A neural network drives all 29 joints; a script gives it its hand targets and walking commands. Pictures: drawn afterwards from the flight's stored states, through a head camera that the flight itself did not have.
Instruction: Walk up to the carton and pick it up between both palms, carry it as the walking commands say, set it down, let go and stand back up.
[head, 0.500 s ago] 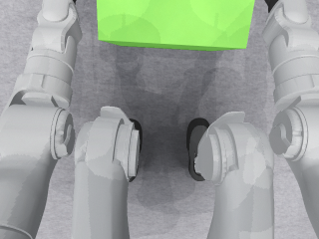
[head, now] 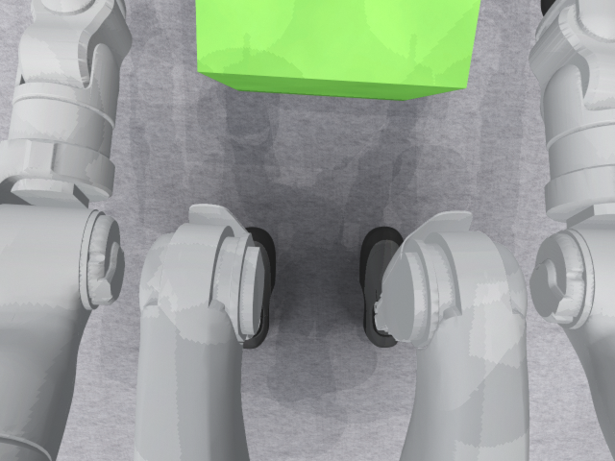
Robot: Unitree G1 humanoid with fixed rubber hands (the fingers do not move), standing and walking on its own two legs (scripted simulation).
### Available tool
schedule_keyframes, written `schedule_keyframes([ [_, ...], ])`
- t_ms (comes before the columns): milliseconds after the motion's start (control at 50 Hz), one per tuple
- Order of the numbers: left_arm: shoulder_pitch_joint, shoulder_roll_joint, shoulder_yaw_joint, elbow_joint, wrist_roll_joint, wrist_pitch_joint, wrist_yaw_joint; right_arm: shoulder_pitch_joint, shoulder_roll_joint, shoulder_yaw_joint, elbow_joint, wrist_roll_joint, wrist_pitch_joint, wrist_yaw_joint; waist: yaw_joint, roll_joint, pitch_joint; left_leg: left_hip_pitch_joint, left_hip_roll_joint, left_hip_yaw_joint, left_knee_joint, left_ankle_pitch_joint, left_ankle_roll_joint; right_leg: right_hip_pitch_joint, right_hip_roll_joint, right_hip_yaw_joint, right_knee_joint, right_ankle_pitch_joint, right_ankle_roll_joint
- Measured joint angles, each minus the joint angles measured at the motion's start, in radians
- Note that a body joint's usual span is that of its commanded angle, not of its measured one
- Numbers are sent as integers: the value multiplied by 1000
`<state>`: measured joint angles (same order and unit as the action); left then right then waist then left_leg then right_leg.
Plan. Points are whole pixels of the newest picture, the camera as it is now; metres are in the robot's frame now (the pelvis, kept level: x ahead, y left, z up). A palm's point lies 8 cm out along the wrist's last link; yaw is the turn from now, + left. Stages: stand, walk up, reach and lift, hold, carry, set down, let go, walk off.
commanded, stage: set down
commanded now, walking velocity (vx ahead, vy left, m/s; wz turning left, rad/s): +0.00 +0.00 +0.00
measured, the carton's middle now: out of the picture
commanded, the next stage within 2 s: let go in 1.12 s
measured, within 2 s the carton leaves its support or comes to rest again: neither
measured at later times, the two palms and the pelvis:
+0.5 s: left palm out of the picture +0.54 +0.22 +0.00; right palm out of the picture +0.54 -0.20 +0.00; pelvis -0.01 +0.00 +0.12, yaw +1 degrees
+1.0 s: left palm out of the picture +0.55 +0.24 +0.16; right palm out of the picture +0.54 -0.20 +0.15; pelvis -0.01 +0.00 +0.26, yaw +2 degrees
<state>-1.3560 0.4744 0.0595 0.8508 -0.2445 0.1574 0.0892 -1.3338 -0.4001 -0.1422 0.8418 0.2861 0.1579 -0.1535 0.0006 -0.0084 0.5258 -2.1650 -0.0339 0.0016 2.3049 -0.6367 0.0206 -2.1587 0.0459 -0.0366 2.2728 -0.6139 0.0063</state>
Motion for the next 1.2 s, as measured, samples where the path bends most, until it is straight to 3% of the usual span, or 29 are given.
schedule_keyframes([
  [100, 19, 7, 4, -95, -13, 76, 5, 25, 13, -26, -99, -34, 73, -11, -3, 27, 0, 67, -10, 4, -56, -3, 6, 74, -8, 9, -51, -15, 5],
  [240, -6, 7, 54, -128, 10, 127, -10, 40, 24, -70, -182, -81, 122, 6, -2, 43, -1, 158, -16, 4, -183, 10, 9, 167, -7, 21, -177, -5, 11],
  [400, 48, 9, 82, -236, 24, 188, -18, 72, 14, -87, -273, -103, 183, 21, 0, 43, -1, 255, -16, -8, -317, 43, 5, 263, 2, 23, -316, 33, 12],
  [480, 50, 27, 74, -294, 6, 218, -28, 75, -2, -85, -339, -78, 219, 23, -8, 37, 0, 296, -18, -17, -391, 74, 0, 305, 3, 23, -392, 65, 11],
  [640, -9, 53, 75, -250, 19, 276, -45, 14, -16, -72, -320, -60, 287, 34, -18, 25, -1, 401, -20, -24, -536, 132, -8, 407, 4, 29, -531, 122, 6],
  [720, -42, 66, 77, -187, 28, 285, -58, -12, -12, -69, -247, -80, 303, 37, -21, 23, -2, 465, -22, -24, -622, 160, -10, 468, 2, 35, -612, 147, 4],
  [840, -35, 68, 57, -238, -2, 291, -67, 18, -13, -81, -323, -80, 308, 28, -21, 40, -1, 563, -27, -33, -758, 201, -13, 568, -3, 36, -746, 184, 2],
  [900, -50, 66, 80, -200, 18, 289, -75, 10, -19, -61, -316, -82, 317, 32, -19, 34, -2, 619, -22, -27, -830, 220, -11, 619, 1, 47, -815, 206, 3],
  [960, -32, 69, 108, -163, 42, 277, -88, 13, -7, -55, -292, -96, 308, 39, -24, 26, -2, 682, -21, -22, -907, 240, -11, 677, 1, 58, -885, 226, 3],
  [1040, 37, 68, 109, -206, 33, 258, -108, 69, 20, -63, -326, -93, 294, 37, -25, 17, -2, 770, -21, -26, -1007, 266, -13, 764, 1, 61, -983, 250, 0],
  [1140, 44, 40, 137, -124, 93, 208, -132, 84, 52, -80, -210, -144, 246, 49, -16, 14, -9, 853, -16, -38, -1108, 296, -16, 851, 3, 57, -1091, 282, -2],
  [1200, 46, 29, 140, -123, 112, 173, -136, 100, 74, -102, -220, -156, 207, 53, -14, 25, -1, 880, -16, -49, -1144, 309, -17, 884, 3, 49, -1136, 297, -3],
])
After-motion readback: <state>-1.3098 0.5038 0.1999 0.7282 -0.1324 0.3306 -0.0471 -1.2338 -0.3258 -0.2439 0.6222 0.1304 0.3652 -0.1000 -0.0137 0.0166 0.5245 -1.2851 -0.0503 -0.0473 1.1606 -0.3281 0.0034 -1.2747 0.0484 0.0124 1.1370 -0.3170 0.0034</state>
